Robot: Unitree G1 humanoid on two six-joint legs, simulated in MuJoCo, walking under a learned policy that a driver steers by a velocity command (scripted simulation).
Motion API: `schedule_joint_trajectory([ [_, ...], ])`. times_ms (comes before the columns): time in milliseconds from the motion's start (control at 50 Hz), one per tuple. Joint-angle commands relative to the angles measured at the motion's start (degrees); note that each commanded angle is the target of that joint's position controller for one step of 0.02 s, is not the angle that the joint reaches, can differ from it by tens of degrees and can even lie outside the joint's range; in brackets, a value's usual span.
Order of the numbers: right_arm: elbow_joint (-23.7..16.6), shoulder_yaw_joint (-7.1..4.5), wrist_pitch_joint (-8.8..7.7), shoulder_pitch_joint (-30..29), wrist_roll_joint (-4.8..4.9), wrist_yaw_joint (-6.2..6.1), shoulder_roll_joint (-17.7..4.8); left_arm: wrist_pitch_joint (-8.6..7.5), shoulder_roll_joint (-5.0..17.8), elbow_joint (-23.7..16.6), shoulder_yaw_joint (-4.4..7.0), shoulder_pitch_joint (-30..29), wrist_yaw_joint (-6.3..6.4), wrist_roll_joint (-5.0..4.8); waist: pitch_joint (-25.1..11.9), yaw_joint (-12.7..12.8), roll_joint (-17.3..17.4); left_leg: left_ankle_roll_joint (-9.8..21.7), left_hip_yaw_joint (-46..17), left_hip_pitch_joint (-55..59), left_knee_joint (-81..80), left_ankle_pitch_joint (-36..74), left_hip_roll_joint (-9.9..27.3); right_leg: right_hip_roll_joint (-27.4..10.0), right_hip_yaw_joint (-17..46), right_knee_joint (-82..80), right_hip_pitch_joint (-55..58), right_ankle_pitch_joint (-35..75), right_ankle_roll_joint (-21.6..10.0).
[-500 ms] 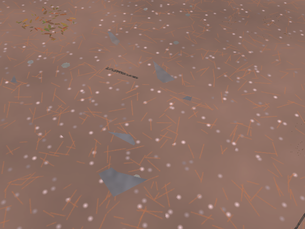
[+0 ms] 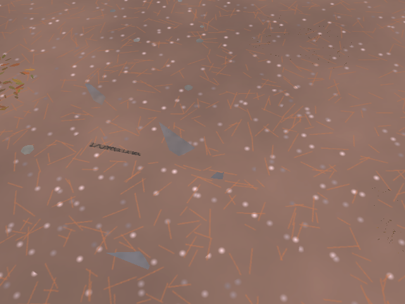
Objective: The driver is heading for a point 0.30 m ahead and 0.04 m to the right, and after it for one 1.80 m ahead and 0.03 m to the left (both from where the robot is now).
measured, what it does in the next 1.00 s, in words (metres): walks ahead: left foot, then right foot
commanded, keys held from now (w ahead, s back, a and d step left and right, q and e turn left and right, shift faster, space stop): w+e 0.10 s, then e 0.40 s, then q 0.50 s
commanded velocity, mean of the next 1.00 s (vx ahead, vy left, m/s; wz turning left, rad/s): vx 0.17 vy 0.00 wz -0.24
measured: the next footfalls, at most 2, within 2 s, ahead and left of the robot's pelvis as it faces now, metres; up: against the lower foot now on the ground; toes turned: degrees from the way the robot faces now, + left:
left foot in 0.10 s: +0.23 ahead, +0.13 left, +0.00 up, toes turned -5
right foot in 0.56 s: +0.29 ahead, -0.11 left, +0.00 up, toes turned -21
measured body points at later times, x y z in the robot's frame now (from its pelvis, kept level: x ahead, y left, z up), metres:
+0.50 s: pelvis +0.20 +0.03 +0.00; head +0.24 +0.01 +0.45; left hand +0.44 +0.21 -0.11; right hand +0.17 -0.26 -0.13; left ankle +0.19 +0.14 -0.74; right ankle +0.26 -0.10 -0.71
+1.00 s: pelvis +0.21 +0.02 -0.01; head +0.23 +0.04 +0.43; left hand +0.40 +0.25 -0.14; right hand +0.23 -0.26 -0.13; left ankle +0.22 +0.11 -0.74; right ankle +0.25 -0.09 -0.74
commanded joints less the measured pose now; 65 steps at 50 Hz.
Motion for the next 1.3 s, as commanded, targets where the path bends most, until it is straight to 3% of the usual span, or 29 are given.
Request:
schedule_joint_trajectory([
  [20, -5.8, -1.18, -1.66, -5.5, 0.40, -0.12, -5.6, -0.47, 10.2, -3.1, 2.48, 1.7, 0.83, 0.56, -0.6, -0.5, -6.3, 1.2, 1.0, 5.0, -5.3, -1.0, -3.2, -15.2, 12.1, 0.8, -0.2, 28.1, -5.3],
  [80, -1.7, -2.71, -2.87, 9.1, 0.22, -1.29, -9.1, -1.03, 10.9, -4.3, 2.50, -2.9, 0.51, 0.41, -5.9, -8.2, -4.1, 4.3, 1.3, 26.8, -12.5, -5.2, -5.1, -11.7, 11.1, 15.0, -5.5, 33.4, -1.7],
  [100, -1.0, -3.74, -3.45, 17.6, -0.95, -2.26, -13.0, -1.57, 7.4, -5.5, 1.44, -2.5, -0.08, -0.29, -13.5, -11.5, 2.1, 7.1, -8.8, 39.5, -15.0, -15.1, 5.1, -7.6, 6.6, 29.9, -11.1, 23.9, -0.1],
  [120, -1.8, -4.96, -2.78, 18.9, -1.91, -2.80, -18.3, -1.46, 2.3, -7.5, 0.35, 3.1, 0.14, -1.98, -19.0, -8.7, 14.7, 13.0, -33.3, 52.1, -20.2, -16.0, 20.7, 1.7, -1.3, 45.7, -28.1, -11.9, 2.2],
  [140, -1.9, -4.79, -1.99, 15.9, -0.70, -2.61, -15.2, -0.63, 6.8, -6.2, 0.73, 4.4, 0.74, 0.01, -16.6, -6.3, 10.9, 15.5, -40.1, 47.9, -20.6, -11.4, 21.9, -2.5, -2.1, 52.6, -33.5, -15.5, 2.0],
  [160, -2.9, -3.53, -1.89, 12.6, -0.12, -2.46, -9.8, 0.08, 7.9, -5.2, 1.16, 1.7, 0.81, 0.60, -9.8, -5.7, 2.9, 15.0, -30.1, 41.0, -19.4, -1.9, 19.7, -5.0, -2.3, 54.4, -33.1, -11.3, 2.4],
  [180, -2.6, -2.66, -2.00, 10.8, 0.19, -2.23, -6.6, 0.52, 7.1, -5.2, 1.12, -1.0, 0.49, 0.71, -6.1, -5.4, -0.6, 14.1, -20.2, 35.8, -19.0, 10.7, 16.7, -6.5, -3.3, 53.0, -31.7, -8.7, 3.3],
  [200, -2.3, -2.22, -2.13, 10.3, 0.31, -2.22, -5.3, 1.15, 6.4, -5.5, 1.18, -2.0, 0.10, 1.01, -5.0, -4.7, 1.4, 12.6, -13.1, 33.1, -19.3, 18.7, 14.0, -8.0, -3.9, 51.0, -30.4, -7.8, 4.0],
  [240, -1.2, -2.21, -2.62, 10.6, 0.79, -2.08, -5.5, 2.75, 5.3, -5.7, 1.13, -1.9, -0.79, 1.47, -4.5, -3.7, 5.6, 12.0, -5.3, 29.8, -19.6, 29.7, 11.2, -7.9, -5.3, 50.0, -28.1, -6.5, 5.3],
  [340, -0.4, -3.01, -2.18, 10.2, 1.04, -2.29, -7.0, 4.11, 3.3, -9.1, 0.32, -7.8, -2.08, 1.16, -4.2, -3.2, 6.0, 13.2, 3.2, 29.2, -21.5, 32.0, 11.5, -8.6, -7.4, 41.7, -30.5, 0.6, 6.7],
  [420, -0.1, -3.49, -1.37, 9.3, 1.15, -2.24, -7.7, 4.11, 1.9, -11.2, -0.70, -12.4, -2.99, 1.16, -4.0, -3.9, 6.6, 11.6, 9.9, 25.6, -20.4, 26.3, 9.9, -9.3, -10.7, 27.9, -22.6, 7.8, 5.7],
  [500, 0.5, -4.65, -0.10, 11.3, 1.38, -2.10, -9.9, 3.97, 3.4, -13.1, -0.22, -14.8, -2.81, 1.36, -3.8, -5.4, 6.4, 10.2, 10.1, 28.5, -14.5, 22.4, 12.1, -8.2, -12.5, 19.9, -19.4, 2.8, 3.8],
  [540, 1.5, -4.54, 0.92, 12.8, 1.73, -2.33, -9.4, 2.75, 3.1, -12.2, -0.11, -11.3, -2.18, 2.15, -5.4, -3.9, 2.7, 8.4, 10.7, 27.0, -4.8, 17.7, 9.9, -6.5, -11.4, 9.4, -11.4, 7.0, 2.0],
  [560, 1.8, -4.00, 1.13, 16.5, 1.34, -2.16, -7.7, 1.79, 6.3, -11.4, 0.60, -7.8, -1.35, 2.89, -9.1, -3.1, -5.6, 5.6, 12.5, 22.3, 4.9, 6.9, 6.6, -12.3, -3.9, 5.0, -2.7, 20.9, 0.3],
  [580, -1.2, -1.96, 1.59, 19.8, 1.40, -1.59, -1.3, 1.51, 11.7, -13.6, 1.21, -8.4, -0.59, 2.46, -13.6, -5.0, -19.2, 2.1, 13.9, 8.7, 18.9, -33.0, -1.6, -31.9, 17.8, 4.6, 7.4, 47.2, -7.9],
  [600, 0.7, -2.50, 3.50, 16.8, 1.26, -2.12, -4.2, 1.84, 7.4, -12.0, 0.35, -4.5, 0.43, -0.62, -18.9, -0.5, -11.9, 2.1, 4.7, 12.9, 21.9, -35.6, -2.1, -32.5, 14.9, 4.4, 3.2, 47.2, -13.2],
  [640, 1.2, -2.02, 4.37, 12.7, 2.14, -1.81, -3.1, 2.17, 1.4, -10.3, -2.39, -10.9, 1.71, 0.36, -7.8, -3.6, -10.0, 2.4, 1.2, 13.5, 18.0, -30.4, -1.1, -26.3, 5.7, 0.3, -5.8, 35.5, -9.6],
  [660, 2.1, -2.18, 4.38, 12.6, 1.72, -1.86, -3.5, 2.27, 0.5, -10.2, -2.95, -14.3, 2.26, 0.84, -5.3, -5.2, -9.8, 2.3, 0.6, 15.1, 14.0, -27.7, -1.1, -23.5, 2.4, -0.9, -7.9, 31.6, -6.7],
  [700, 4.7, -2.89, 4.73, 16.3, 1.09, -1.67, -5.1, 2.30, 2.1, -9.7, -2.64, -15.9, 2.78, 1.08, -5.2, -6.4, -10.0, 2.3, 2.3, 18.9, 11.8, -24.8, -3.5, -21.3, -2.8, 0.1, -9.0, 35.8, -5.1],
  [760, 4.6, -3.00, 4.85, 15.2, 1.55, -1.30, -4.0, 2.41, 4.8, -8.5, -1.50, -14.4, 2.58, 0.59, -6.3, -5.4, -7.6, 2.3, 3.1, 18.2, 10.6, -24.1, -4.1, -22.6, -3.5, 0.7, -7.0, 29.6, -5.7],
  [880, 2.6, -3.29, 5.31, 12.3, 1.34, -0.73, -3.1, 3.60, 4.8, -7.4, -0.44, -15.0, 2.53, 1.29, -4.4, -4.4, -9.2, 3.5, 5.4, 17.5, 7.2, -23.5, -3.9, -24.5, -3.5, -0.4, -10.2, 11.7, -6.9],
  [940, 3.0, -3.27, 4.84, 15.5, 1.28, -0.34, -2.3, 3.97, 5.9, -7.0, 0.28, -16.6, 2.70, 0.75, -5.4, -6.7, -8.2, 5.7, 7.5, 24.3, -3.4, -18.0, -4.9, -24.2, -6.1, 3.3, -12.8, 10.2, -4.3],
  [960, 3.1, -3.44, 4.45, 16.5, 0.97, -0.19, -3.2, 4.16, 6.0, -6.5, 0.54, -16.4, 2.76, 0.65, -4.2, -7.5, -6.0, 7.1, 5.1, 27.2, -10.6, -13.8, -4.6, -22.9, -8.1, 6.7, -15.9, 7.3, -1.2],
  [980, 2.5, -4.24, 3.83, 16.8, 0.11, -0.40, -7.0, 4.55, 4.0, -6.5, 0.35, -14.6, 2.50, 0.69, -2.4, -6.9, 4.4, 9.4, -8.8, 28.0, -22.0, -14.8, 3.4, -18.0, -13.1, 17.6, -21.4, -1.1, 3.4],
  [1000, 1.1, -6.33, 3.83, 16.2, 0.52, -0.69, -15.3, 4.72, 1.4, -9.8, -0.44, -17.0, 2.82, -0.03, 2.3, -7.2, 16.5, 16.0, -29.6, 25.7, -27.0, -3.5, 16.9, -5.8, -16.5, 26.0, -33.2, -16.1, 7.2],
  [1020, 1.9, -6.65, 4.02, 18.2, -0.28, -1.52, -14.5, 5.08, 2.3, -10.0, -0.38, -20.4, 3.01, 1.14, 3.1, -8.8, 10.9, 19.8, -28.5, 21.9, -27.1, -0.4, 17.3, -7.4, -8.9, 37.9, -31.6, -16.8, 7.0],
  [1060, 0.7, -5.50, 4.25, 10.6, 0.97, -2.11, -9.9, 4.98, 3.3, -8.1, 0.14, -17.0, 2.16, 0.17, 2.8, -3.8, 3.5, 16.6, -17.6, 21.1, -24.8, -3.3, 9.0, -8.6, -6.3, 41.2, -30.0, -7.2, 6.7],
  [1100, -0.7, -5.17, 4.01, 7.6, 1.55, -1.92, -8.1, 4.60, 4.7, -6.4, 0.66, -14.1, 1.58, 1.43, -0.8, -3.2, 4.1, 15.4, -13.9, 26.1, -22.3, 5.1, 5.2, -7.7, -7.1, 43.1, -29.9, -3.7, 7.1],
  [1300, -0.3, -6.67, 4.28, 13.5, 1.08, -1.49, -11.0, 4.27, 4.1, -9.1, -0.33, -17.0, 2.19, 0.17, -3.3, -7.6, 5.4, 17.1, -21.1, 31.7, -18.2, 8.3, 5.0, -6.7, -6.1, 28.2, -26.9, -7.3, 8.4],
])
Keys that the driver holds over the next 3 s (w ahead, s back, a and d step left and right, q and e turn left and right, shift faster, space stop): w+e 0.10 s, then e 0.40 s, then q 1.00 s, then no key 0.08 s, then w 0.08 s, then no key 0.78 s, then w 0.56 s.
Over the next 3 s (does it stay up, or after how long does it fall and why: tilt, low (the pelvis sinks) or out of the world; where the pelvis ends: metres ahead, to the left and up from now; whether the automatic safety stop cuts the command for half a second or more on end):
stays up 0.38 -0.01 0.01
